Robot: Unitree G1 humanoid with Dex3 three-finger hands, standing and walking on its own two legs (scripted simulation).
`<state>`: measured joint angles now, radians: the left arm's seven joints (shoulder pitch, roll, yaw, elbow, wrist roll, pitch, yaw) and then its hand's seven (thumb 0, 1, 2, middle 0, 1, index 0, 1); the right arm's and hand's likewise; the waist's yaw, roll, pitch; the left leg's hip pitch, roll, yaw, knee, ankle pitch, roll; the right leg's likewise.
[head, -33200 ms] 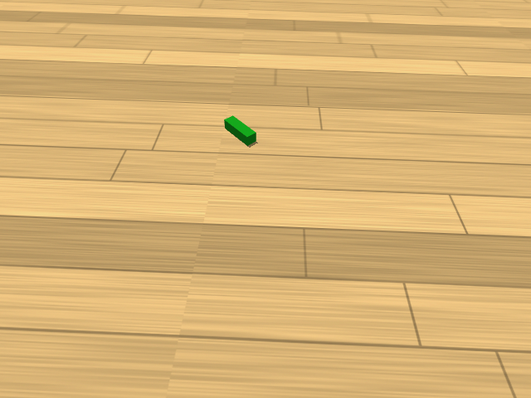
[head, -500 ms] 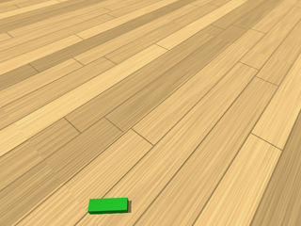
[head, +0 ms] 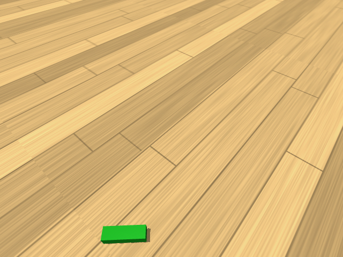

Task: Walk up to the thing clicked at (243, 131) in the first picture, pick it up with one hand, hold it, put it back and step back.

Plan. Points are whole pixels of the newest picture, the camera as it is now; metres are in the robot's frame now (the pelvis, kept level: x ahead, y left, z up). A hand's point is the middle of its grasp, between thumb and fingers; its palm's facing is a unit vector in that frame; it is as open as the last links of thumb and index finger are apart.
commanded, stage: stand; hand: left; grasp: from above
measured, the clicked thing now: (124, 234) +0.37 +0.27 -0.75
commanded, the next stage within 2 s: rise first in 0.38 s
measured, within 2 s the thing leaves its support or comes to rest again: neither
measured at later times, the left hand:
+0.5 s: hand out of the picture +0.06 +0.25 -0.16, palm faces -0.03 -0.94 -0.35, open 7.4 cm
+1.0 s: hand out of the picture +0.13 +0.27 -0.21, palm faces -0.11 -0.90 -0.43, open 13.3 cm
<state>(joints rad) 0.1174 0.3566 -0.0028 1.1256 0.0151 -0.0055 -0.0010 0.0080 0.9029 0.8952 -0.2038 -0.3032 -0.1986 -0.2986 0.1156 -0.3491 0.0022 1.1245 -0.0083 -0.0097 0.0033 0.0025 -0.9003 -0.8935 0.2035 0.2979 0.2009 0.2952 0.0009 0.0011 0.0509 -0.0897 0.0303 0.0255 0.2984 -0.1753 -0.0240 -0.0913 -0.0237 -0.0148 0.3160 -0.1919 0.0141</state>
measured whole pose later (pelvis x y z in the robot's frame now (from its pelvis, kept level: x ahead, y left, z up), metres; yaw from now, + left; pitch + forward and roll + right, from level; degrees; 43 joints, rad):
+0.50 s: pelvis +0.00 +0.00 +0.00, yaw +0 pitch -2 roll +0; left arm 0.12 0.36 0.00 1.12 0.02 -0.01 0.00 0.01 0.90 0.90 -0.20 -0.31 -0.20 -0.30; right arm 0.12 -0.35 0.00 1.13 -0.01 -0.01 0.01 0.00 -0.90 -0.89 0.20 0.30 0.20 0.30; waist 0.00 0.00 0.06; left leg -0.10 0.03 0.02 0.30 -0.17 -0.03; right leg -0.09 -0.02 -0.02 0.31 -0.19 0.01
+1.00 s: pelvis -0.01 +0.01 -0.06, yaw +0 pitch +14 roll -1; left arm 0.10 0.32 0.15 0.76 0.23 0.10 0.00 0.00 -0.34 1.00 -0.06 -1.05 -0.06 -1.04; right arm 0.24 -0.24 -0.05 0.64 0.01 -0.08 0.00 0.01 -0.90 -0.89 0.20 0.30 0.20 0.30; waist -0.02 -0.01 -0.07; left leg -0.73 0.03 0.00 0.94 -0.44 -0.01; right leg -0.71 -0.03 -0.01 0.92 -0.44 0.03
